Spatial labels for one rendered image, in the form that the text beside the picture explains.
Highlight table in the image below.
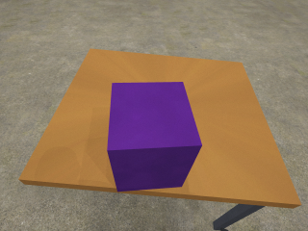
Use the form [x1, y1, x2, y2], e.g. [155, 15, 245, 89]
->
[18, 48, 302, 231]

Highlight carton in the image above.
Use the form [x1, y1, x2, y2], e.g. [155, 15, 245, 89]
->
[107, 82, 202, 192]

